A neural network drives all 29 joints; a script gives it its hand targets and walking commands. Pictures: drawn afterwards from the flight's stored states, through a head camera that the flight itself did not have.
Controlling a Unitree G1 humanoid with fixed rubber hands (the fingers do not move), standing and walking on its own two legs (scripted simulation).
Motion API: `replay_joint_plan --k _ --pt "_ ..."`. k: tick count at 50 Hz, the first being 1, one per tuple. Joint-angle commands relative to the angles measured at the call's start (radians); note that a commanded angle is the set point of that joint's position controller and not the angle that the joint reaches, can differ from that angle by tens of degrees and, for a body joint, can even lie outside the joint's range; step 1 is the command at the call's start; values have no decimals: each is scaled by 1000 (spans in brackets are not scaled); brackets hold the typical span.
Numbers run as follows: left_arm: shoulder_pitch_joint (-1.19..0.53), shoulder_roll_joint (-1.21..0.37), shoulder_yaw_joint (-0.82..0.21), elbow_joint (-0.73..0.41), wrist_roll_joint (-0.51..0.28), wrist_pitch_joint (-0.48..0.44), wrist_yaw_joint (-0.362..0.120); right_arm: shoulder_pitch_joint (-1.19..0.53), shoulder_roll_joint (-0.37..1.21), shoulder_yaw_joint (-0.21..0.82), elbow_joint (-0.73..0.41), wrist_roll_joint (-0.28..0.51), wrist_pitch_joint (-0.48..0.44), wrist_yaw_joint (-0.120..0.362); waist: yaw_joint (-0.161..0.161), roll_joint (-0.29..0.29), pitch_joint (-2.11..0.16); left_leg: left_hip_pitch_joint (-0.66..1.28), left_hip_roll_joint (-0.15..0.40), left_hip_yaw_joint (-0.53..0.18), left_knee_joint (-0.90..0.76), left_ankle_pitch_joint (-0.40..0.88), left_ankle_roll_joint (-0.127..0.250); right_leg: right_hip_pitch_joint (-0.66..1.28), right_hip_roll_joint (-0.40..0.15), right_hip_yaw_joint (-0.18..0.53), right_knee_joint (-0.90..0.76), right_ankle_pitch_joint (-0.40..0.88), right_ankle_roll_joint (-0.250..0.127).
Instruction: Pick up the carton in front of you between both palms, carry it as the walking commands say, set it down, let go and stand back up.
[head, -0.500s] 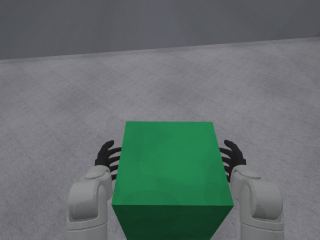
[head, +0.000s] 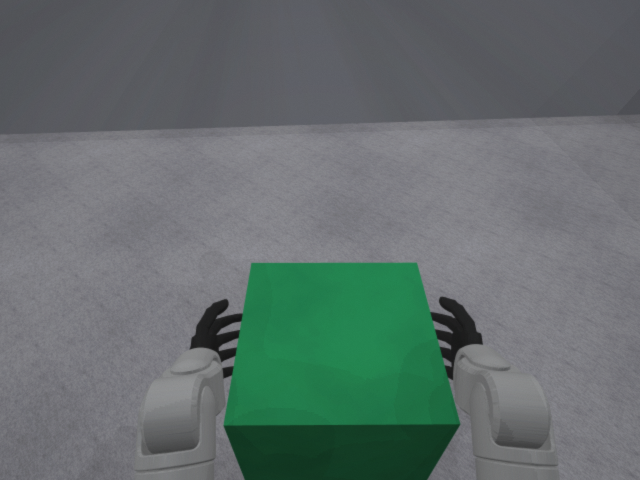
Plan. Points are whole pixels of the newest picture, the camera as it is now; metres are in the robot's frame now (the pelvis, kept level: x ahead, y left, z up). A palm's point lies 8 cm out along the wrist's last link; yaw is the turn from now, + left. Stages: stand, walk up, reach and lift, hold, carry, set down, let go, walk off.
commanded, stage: carry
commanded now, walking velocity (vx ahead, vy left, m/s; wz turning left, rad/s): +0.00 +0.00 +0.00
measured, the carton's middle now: (334, 385) +0.27 +0.00 +0.00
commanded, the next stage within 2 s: hold in 1.14 s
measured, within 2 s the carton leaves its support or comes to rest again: neither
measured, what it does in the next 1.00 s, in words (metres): shifts its weight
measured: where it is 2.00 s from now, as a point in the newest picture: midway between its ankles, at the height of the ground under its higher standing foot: outside the picture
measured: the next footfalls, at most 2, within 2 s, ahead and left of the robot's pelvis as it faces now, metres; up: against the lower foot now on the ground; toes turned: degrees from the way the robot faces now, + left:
none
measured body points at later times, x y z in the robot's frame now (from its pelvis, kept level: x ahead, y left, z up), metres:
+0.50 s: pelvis -0.04 +0.01 +0.00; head -0.08 +0.01 +0.45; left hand +0.25 +0.16 +0.03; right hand +0.25 -0.14 +0.03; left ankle -0.11 +0.11 -0.73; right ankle +0.00 -0.10 -0.73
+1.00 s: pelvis -0.06 +0.01 +0.00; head -0.08 +0.01 +0.45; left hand +0.24 +0.16 +0.04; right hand +0.24 -0.14 +0.04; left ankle -0.11 +0.11 -0.73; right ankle +0.00 -0.10 -0.73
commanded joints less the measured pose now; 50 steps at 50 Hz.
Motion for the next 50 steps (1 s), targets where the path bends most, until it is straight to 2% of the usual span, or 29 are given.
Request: replay_joint_plan --k 1,5,9,16,21,26,30,34,50 --pt "-407 -892 -710 -23 -343 -39 -255 -411 890 707 -24 341 -48 244 -2 10 -224 15 118 -59 -14 727 11 205 -104 98 22 592 -2" --pt "-388 -856 -682 2 -306 -94 -249 -392 854 685 0 309 -102 241 -2 17 -205 6 123 -63 -19 681 24 178 -104 100 18 488 -1" --pt "-387 -810 -643 40 -267 -155 -244 -388 812 643 41 262 -165 233 -2 6 -175 -28 112 -66 -40 550 29 180 -111 108 -7 454 -1" --pt "-413 -748 -507 192 -160 -287 -238 -409 750 504 192 150 -296 224 -1 0 -123 -69 106 -80 -90 358 37 158 -112 118 -61 318 -2" --pt "-490 -772 -401 346 -93 -398 -249 -483 776 399 343 82 -405 234 0 -2 -115 -92 103 -87 -112 276 45 154 -111 124 -85 257 -1" --pt "-551 -848 -381 432 -70 -480 -267 -545 853 380 429 63 -487 251 -1 -5 -142 -95 100 -91 -114 252 51 168 -111 127 -91 251 0" --pt "-545 -887 -413 418 -87 -481 -275 -542 893 417 417 85 -490 260 -2 -6 -169 -88 98 -91 -103 269 52 174 -114 126 -87 272 0" --pt "-505 -887 -458 360 -121 -438 -273 -504 895 466 359 120 -446 258 -3 -7 -183 -84 98 -89 -91 296 51 172 -118 124 -80 298 0" --pt "-502 -866 -459 342 -124 -419 -272 -497 873 465 337 119 -426 255 -3 -7 -167 -100 98 -95 -95 280 55 158 -118 126 -87 280 0"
